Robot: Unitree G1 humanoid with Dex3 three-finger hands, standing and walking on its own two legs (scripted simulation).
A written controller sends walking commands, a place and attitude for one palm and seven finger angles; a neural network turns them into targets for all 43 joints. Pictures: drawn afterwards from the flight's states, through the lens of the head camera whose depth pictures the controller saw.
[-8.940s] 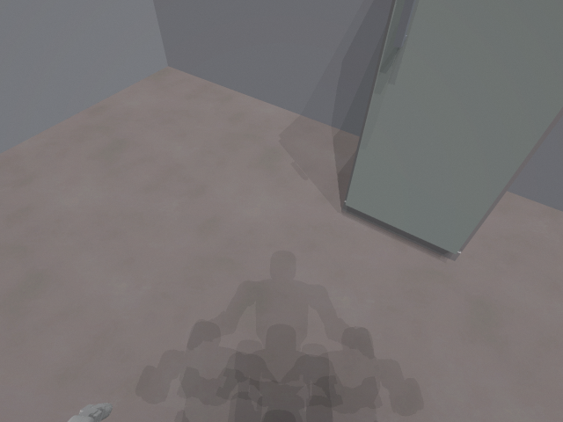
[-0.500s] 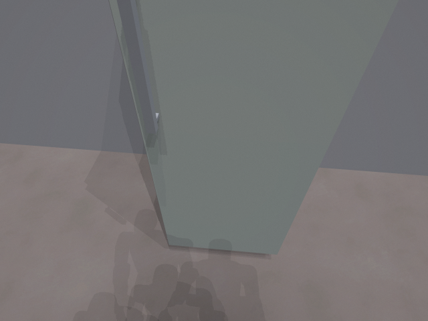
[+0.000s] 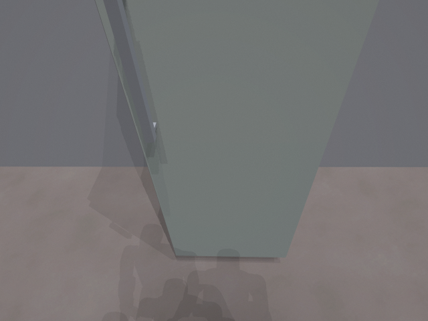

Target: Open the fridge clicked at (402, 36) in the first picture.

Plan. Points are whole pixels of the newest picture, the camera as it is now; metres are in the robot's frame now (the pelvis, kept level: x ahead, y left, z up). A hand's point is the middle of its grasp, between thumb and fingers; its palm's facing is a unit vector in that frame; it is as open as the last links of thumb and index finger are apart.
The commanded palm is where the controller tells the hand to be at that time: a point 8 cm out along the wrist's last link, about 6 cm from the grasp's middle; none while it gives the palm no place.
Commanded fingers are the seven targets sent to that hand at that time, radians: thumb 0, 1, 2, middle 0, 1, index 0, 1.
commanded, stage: come to a stop and stand still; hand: left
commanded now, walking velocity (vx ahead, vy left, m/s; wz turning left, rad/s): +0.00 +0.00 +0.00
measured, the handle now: (137, 77) +0.53 +0.17 +0.23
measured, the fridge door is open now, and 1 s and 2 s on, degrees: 0 0 0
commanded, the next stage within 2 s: look again from close up in 0.88 s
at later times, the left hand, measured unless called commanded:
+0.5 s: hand out of the picture +0.03 +0.18 -0.16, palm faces +0.04 -0.97 -0.23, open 7.3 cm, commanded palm none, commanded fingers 0.00 0.90 0.90 -0.20 -0.30 -0.20 -0.30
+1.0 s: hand out of the picture +0.05 +0.16 -0.16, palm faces +0.04 -0.97 -0.23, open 7.4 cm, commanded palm none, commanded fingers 0.00 0.90 0.90 -0.20 -0.30 -0.20 -0.30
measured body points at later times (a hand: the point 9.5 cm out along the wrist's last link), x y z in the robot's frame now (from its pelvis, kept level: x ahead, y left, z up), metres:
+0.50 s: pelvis +0.02 +0.00 +0.01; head +0.04 -0.02 +0.46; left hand +0.03 +0.23 -0.14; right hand +0.02 -0.22 -0.16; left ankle -0.02 +0.10 -0.73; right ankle +0.05 -0.09 -0.73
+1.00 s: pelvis +0.03 -0.02 +0.01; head +0.03 -0.03 +0.46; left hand +0.05 +0.21 -0.14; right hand +0.03 -0.24 -0.16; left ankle -0.02 +0.10 -0.73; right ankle +0.05 -0.09 -0.73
